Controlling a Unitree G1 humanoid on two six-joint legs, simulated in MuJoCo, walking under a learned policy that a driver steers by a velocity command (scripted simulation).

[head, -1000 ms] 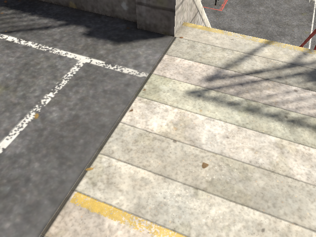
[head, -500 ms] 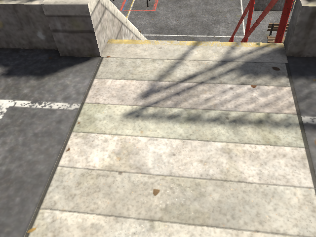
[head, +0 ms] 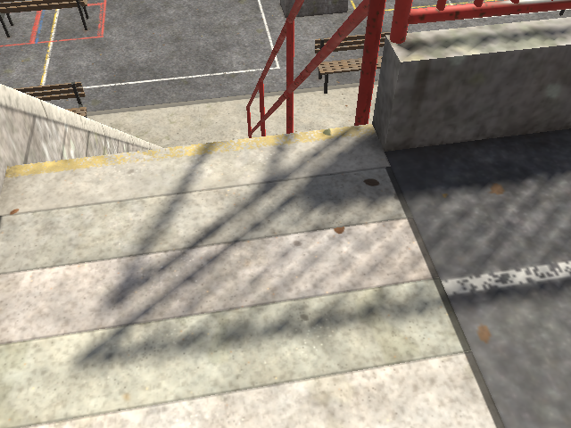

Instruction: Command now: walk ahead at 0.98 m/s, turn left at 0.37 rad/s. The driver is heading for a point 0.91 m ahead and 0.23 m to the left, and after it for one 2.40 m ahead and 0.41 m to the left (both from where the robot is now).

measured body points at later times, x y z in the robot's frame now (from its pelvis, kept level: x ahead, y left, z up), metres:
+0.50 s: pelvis +0.44 +0.00 -0.01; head +0.46 +0.02 +0.44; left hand +0.29 +0.26 -0.13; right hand +0.75 -0.16 -0.07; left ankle +0.53 +0.15 -0.66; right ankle +0.36 -0.14 -0.74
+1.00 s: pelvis +0.83 +0.23 -0.01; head +0.86 +0.25 +0.44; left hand +0.84 +0.51 -0.12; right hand +0.99 +0.01 -0.14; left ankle +0.70 +0.16 -0.73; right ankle +1.10 +0.28 -0.68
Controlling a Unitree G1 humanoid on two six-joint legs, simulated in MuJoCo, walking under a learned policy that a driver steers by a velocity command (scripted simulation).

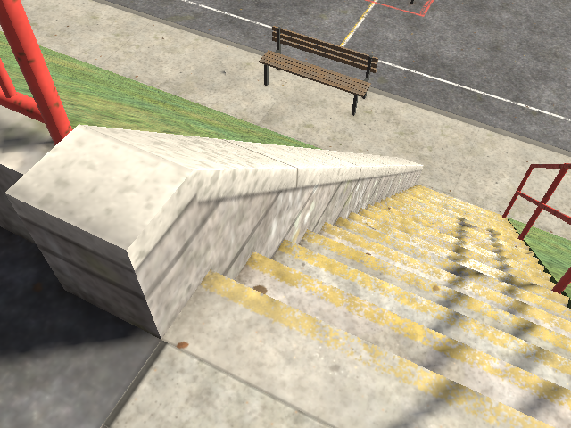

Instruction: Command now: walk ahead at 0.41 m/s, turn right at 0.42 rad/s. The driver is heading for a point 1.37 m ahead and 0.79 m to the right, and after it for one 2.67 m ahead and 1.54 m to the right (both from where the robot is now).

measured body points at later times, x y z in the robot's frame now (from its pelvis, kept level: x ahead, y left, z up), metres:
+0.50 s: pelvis +0.20 -0.01 +0.01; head +0.22 -0.06 +0.46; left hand +0.38 +0.25 -0.08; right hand +0.27 -0.32 -0.10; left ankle +0.36 +0.14 -0.65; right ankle +0.26 -0.06 -0.73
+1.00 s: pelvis +0.30 +0.05 +0.02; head +0.34 +0.07 +0.47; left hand +0.60 +0.17 -0.11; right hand +0.20 -0.25 -0.05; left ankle +0.37 +0.09 -0.73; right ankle +0.14 -0.02 -0.62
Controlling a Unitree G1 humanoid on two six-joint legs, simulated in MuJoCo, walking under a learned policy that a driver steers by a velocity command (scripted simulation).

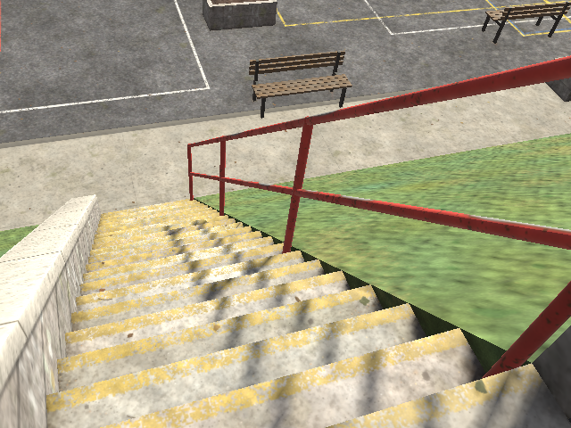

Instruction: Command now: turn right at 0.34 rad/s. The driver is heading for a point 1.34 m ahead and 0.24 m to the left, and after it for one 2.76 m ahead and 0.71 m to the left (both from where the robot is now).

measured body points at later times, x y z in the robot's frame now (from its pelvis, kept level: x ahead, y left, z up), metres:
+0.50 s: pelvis -0.01 +0.00 +0.00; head -0.01 +0.00 +0.45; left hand +0.11 +0.23 -0.13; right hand +0.03 -0.26 -0.14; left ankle +0.02 +0.08 -0.75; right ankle -0.05 -0.10 -0.75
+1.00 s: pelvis +0.00 +0.00 +0.00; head +0.00 +0.01 +0.45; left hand +0.01 +0.24 -0.16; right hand +0.01 -0.24 -0.15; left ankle +0.02 +0.08 -0.75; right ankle -0.05 -0.10 -0.75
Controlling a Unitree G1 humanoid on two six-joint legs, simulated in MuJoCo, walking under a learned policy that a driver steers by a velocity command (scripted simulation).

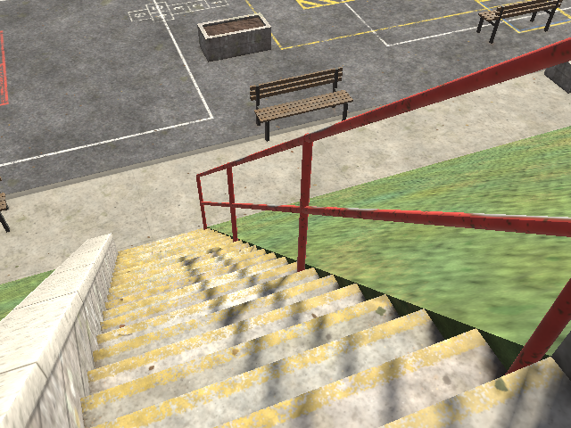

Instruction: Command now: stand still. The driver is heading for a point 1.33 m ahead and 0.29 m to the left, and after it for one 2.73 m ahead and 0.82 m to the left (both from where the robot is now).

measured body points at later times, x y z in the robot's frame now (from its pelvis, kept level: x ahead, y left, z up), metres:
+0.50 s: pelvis +0.12 +0.00 -0.01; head +0.14 -0.01 +0.44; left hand +0.05 +0.25 -0.15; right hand +0.32 -0.24 -0.11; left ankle +0.26 +0.12 -0.70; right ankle -0.02 -0.11 -0.74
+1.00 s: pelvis +0.42 +0.07 -0.08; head +0.41 +0.09 +0.37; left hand +0.54 +0.36 -0.17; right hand +0.50 -0.18 -0.20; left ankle +0.26 +0.08 -0.74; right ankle +0.63 -0.02 -0.76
